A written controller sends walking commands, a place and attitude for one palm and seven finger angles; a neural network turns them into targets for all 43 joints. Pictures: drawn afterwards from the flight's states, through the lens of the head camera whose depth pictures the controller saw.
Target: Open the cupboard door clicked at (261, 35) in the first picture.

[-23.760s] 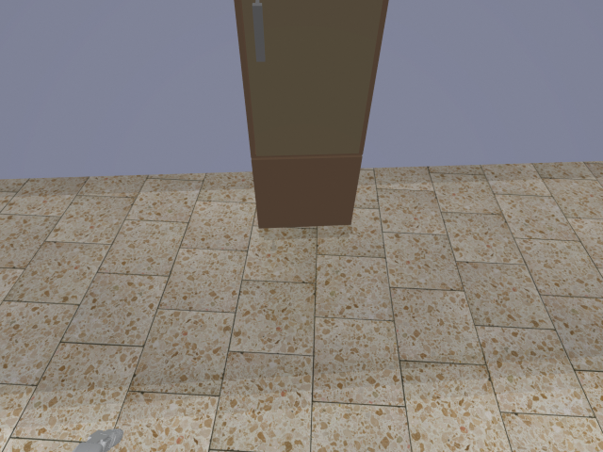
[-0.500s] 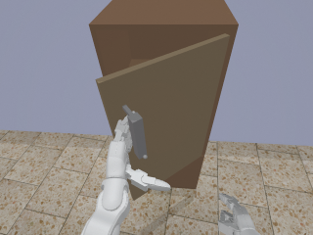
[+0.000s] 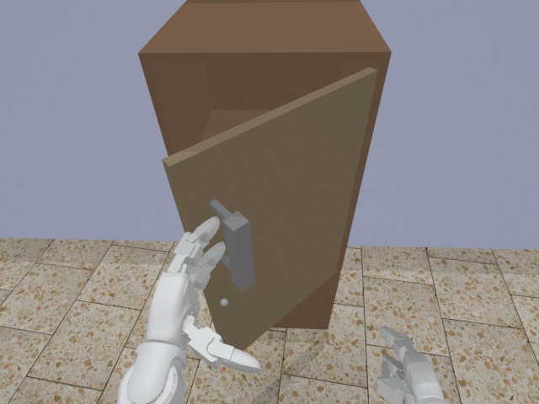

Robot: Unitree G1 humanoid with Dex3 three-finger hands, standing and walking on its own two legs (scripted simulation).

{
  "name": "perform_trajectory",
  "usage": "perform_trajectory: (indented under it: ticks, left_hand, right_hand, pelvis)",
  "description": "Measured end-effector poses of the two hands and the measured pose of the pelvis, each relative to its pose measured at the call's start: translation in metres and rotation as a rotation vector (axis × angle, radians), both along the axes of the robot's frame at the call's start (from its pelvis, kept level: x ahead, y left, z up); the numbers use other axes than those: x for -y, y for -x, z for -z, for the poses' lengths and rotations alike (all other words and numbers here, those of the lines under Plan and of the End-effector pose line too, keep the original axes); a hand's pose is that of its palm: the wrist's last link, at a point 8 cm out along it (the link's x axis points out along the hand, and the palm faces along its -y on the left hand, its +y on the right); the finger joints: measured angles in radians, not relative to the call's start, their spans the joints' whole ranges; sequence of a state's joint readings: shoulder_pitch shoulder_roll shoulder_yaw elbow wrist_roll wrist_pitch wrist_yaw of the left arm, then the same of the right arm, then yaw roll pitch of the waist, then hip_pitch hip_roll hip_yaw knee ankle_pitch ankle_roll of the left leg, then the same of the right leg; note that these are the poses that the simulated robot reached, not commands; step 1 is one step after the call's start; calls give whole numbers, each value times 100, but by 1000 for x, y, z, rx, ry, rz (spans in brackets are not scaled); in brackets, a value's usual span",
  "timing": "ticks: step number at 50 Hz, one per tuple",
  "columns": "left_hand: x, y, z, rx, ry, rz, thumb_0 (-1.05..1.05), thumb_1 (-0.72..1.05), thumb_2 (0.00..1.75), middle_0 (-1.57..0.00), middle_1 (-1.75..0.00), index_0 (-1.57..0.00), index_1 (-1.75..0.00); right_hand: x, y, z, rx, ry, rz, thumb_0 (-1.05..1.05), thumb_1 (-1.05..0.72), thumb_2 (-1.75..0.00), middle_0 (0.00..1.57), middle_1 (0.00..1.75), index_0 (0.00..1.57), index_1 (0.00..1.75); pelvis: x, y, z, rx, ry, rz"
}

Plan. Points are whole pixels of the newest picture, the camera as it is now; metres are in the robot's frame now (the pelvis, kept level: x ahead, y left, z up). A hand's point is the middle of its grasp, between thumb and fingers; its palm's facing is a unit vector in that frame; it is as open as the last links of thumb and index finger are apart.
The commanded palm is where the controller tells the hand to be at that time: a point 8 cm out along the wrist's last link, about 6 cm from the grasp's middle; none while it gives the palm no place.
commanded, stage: slide the hand sideways off the handle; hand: left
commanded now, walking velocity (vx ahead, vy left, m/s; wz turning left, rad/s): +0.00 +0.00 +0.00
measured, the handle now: (231, 245) +0.31 +0.08 +0.11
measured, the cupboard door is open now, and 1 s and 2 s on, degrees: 43 42 42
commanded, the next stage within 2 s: draw the hand back to the body in 0.58 s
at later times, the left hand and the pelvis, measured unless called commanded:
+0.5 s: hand (176, 330) +0.18 +0.13 +0.11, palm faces +0.05 -1.00 -0.03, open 16.2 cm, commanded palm +0.14 +0.18 +0.11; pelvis +0.02 +0.00 -0.01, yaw +1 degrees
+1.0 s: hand (145, 329) +0.18 +0.16 +0.12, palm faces +0.05 -1.00 -0.09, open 16.3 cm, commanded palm +0.13 +0.22 +0.13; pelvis +0.00 +0.00 -0.01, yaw +2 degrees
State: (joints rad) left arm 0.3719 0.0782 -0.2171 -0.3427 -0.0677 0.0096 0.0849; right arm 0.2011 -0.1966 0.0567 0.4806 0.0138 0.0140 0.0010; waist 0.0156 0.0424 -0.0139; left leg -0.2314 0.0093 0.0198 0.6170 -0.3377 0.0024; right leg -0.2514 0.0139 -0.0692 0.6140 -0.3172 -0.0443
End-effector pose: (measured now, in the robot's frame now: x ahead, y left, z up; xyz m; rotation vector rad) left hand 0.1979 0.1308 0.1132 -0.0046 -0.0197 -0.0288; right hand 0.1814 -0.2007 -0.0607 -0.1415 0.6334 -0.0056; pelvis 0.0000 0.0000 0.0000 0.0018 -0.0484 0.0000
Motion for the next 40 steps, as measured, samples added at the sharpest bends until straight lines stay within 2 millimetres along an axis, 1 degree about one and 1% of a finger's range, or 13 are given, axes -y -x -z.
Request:
perform_trajectory:
  ticks: [3, 7, 12, 19, 24, 29, 36, 40]
  left_hand:
    - [-6, 5, 1, -6, -1, -10, -1, -50, 30, -20, -33, -20, -33]
    - [-12, 6, 2, -6, -10, -12, -1, -50, 30, -21, -33, -20, -33]
    - [-20, 9, 3, -13, -14, -13, -1, -50, 30, -21, -33, -20, -33]
    - [-40, 26, 4, -35, -29, -62, -1, -50, 30, -19, -32, -19, -33]
    - [-49, 37, 5, -39, -38, -86, -1, -50, 30, -17, -31, -17, -32]
    - [-49, 46, 4, -21, -36, -57, -1, -50, 30, -15, -30, -16, -31]
    - [-53, 49, 7, -6, -38, -52, -1, -50, 30, -15, -30, -15, -31]
    - [-57, 49, 2, 13, -60, -57, -1, -50, 30, -15, -30, -15, -31]
  right_hand:
    - [0, -6, -1, 10, 8, -8, 1, -91, -90, 20, 30, 20, 30]
    - [-1, -13, -1, 22, 15, -16, 1, -91, -90, 20, 30, 20, 30]
    - [-2, -17, 1, 29, 10, -10, 1, -91, -90, 20, 30, 20, 30]
    - [1, -18, 4, 35, 9, -3, 1, -91, -90, 20, 30, 20, 30]
    - [4, -18, 8, 44, 21, -6, 1, -91, -90, 20, 30, 20, 30]
    - [7, -16, 11, 63, 26, 0, 1, -91, -90, 20, 30, 20, 30]
    - [7, -11, 13, 87, 25, 9, 1, -91, -90, 20, 30, 20, 30]
    - [5, -9, 13, 104, 19, 9, 1, -91, -90, 20, 30, 20, 30]
  pelvis:
    - [-1, -3, 1, -6, 1, -4]
    - [-1, -6, 2, -17, 2, -9]
    - [-2, -13, 4, -36, -1, -5]
    - [-1, -20, 7, -51, 2, -9]
    - [-1, -19, 10, -66, 6, -20]
    - [-2, -17, 14, -79, 8, -26]
    - [-1, -11, 18, -85, 9, -28]
    - [-2, -8, 18, -79, 11, -30]
